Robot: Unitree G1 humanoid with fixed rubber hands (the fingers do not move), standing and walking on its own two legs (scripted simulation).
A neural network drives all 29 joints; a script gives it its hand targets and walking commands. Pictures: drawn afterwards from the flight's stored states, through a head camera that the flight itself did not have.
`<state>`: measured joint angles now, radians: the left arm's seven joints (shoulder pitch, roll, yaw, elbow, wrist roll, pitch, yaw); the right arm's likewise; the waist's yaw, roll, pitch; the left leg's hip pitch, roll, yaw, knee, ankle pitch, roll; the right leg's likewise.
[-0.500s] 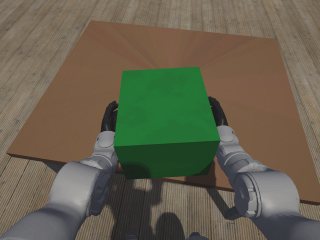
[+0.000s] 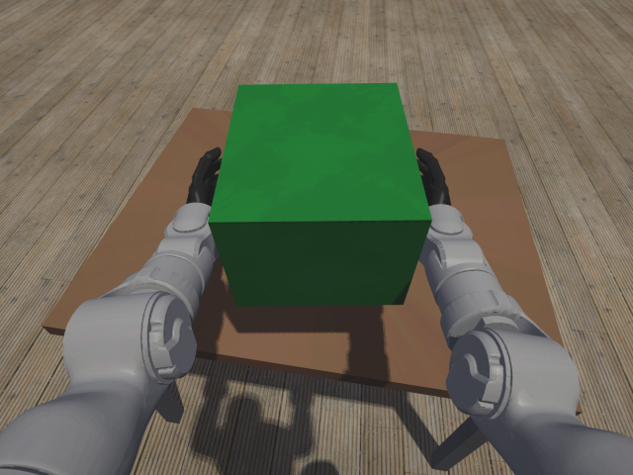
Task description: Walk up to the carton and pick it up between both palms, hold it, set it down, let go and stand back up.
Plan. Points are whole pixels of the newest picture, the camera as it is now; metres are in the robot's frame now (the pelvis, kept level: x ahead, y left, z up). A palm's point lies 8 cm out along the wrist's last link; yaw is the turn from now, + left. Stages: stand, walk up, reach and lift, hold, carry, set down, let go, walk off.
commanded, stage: reach and lift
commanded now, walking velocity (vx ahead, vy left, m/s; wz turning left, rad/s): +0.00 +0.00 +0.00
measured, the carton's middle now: (318, 191) +0.43 -0.03 +0.14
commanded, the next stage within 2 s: none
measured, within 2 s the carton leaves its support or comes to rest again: neither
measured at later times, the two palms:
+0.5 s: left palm (189, 225) +0.44 +0.15 +0.09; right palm (408, 224) +0.42 -0.15 +0.09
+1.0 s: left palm (177, 228) +0.40 +0.15 +0.13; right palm (420, 224) +0.38 -0.15 +0.13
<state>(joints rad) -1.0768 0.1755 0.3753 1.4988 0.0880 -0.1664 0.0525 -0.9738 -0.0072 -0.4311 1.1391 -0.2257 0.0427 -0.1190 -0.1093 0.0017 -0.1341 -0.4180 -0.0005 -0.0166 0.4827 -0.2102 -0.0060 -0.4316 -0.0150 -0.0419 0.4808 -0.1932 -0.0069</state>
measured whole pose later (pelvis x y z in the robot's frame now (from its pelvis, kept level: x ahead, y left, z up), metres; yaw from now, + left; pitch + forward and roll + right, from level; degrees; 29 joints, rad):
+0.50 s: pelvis +0.03 +0.01 +0.01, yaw -1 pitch +7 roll -1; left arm -0.78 0.02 0.30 1.02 0.14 -0.05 0.11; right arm -0.71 0.03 -0.36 0.95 -0.20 -0.07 -0.10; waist -0.03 0.00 -0.10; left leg -0.30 0.02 -0.01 0.38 -0.20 -0.01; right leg -0.26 0.01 -0.04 0.26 -0.12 0.01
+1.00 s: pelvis +0.00 +0.01 +0.01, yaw +0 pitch -2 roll -1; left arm -0.68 -0.02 0.29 0.68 0.18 0.26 0.10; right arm -0.68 -0.01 -0.19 0.83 -0.02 0.12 -0.13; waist -0.06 -0.02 -0.03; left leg -0.15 0.01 -0.03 0.34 -0.17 -0.01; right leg -0.11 0.00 -0.05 0.25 -0.11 0.01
